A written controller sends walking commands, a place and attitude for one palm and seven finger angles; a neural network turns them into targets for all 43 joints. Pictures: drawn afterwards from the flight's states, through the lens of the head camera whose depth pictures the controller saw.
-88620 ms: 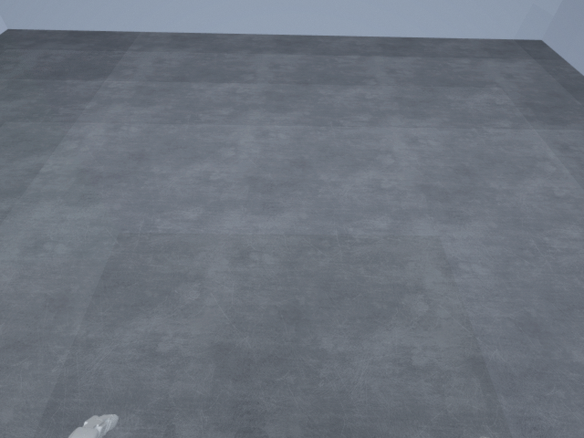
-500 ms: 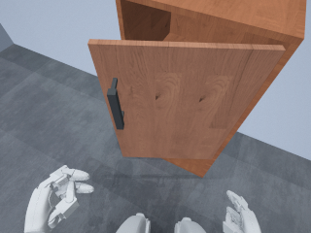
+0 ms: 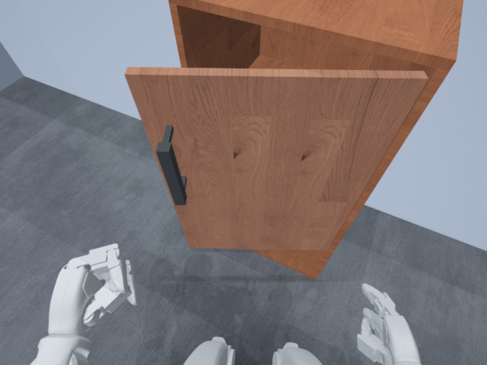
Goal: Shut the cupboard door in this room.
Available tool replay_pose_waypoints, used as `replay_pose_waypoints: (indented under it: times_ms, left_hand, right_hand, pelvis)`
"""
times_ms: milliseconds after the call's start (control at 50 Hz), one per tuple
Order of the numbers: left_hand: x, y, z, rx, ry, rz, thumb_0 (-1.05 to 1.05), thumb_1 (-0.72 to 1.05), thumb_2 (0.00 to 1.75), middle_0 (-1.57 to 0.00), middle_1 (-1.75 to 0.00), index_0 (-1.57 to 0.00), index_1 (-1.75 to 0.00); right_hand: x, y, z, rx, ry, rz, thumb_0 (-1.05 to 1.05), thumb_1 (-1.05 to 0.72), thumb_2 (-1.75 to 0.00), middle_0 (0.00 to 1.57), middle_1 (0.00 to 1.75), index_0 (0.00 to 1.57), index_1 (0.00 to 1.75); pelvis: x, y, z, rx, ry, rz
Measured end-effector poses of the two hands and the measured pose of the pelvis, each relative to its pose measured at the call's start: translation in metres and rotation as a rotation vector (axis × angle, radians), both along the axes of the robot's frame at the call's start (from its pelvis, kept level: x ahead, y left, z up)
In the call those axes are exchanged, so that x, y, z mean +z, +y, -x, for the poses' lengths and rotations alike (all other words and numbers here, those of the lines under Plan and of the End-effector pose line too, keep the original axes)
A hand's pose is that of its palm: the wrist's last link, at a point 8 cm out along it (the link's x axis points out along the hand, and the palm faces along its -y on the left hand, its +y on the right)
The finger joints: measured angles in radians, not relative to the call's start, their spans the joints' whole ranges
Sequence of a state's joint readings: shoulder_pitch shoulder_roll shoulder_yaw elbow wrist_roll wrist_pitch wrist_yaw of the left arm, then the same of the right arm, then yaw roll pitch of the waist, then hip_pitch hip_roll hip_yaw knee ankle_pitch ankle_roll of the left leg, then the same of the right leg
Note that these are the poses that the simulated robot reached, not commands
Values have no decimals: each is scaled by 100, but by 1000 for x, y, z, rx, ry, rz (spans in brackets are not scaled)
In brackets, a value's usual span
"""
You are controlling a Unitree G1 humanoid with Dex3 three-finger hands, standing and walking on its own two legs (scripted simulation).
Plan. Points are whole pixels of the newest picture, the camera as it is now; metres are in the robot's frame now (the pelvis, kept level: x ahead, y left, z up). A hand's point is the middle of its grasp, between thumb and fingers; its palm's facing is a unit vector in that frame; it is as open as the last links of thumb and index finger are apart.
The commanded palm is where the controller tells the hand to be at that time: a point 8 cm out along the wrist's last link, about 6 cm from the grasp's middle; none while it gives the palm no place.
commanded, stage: raise the hand and make a fist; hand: left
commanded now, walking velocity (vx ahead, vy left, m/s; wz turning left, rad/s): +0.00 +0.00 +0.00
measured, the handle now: (175, 168) +0.43 +0.16 +0.06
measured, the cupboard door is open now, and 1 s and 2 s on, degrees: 25 25 25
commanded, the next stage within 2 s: bring the fist close to the handle in 0.54 s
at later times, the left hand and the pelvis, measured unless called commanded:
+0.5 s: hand (113, 276) +0.23 +0.20 +0.06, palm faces +0.08 -1.00 -0.03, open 3.1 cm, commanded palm +0.20 +0.25 +0.06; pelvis +0.00 +0.02 +0.01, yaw -1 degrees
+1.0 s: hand (148, 256) +0.26 +0.17 +0.05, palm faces -0.01 -1.00 +0.00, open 3.1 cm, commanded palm +0.24 +0.22 +0.06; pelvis +0.00 +0.03 +0.01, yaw -1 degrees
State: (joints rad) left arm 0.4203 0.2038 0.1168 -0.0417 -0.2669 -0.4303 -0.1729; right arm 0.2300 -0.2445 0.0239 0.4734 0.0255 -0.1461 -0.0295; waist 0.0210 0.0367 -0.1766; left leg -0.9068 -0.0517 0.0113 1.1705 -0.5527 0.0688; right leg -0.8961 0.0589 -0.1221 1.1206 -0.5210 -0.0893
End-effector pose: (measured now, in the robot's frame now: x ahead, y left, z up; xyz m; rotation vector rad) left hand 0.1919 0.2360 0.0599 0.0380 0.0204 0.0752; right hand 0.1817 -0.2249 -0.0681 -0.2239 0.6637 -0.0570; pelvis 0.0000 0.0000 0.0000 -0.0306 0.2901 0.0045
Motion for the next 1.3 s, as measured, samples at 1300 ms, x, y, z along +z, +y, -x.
replay_pose_waypoints:
  times_ms: [1300]
  left_hand:
    - [-7, -46, -70, -72, 12, 27, 1, 90, 90, -130, -150, -130, -150]
  right_hand:
    - [-6, 8, 30, -24, 145, 3, 1, -91, -90, 20, 30, 20, 30]
  pelvis:
    - [9, 18, 0, -10, -20, 3]
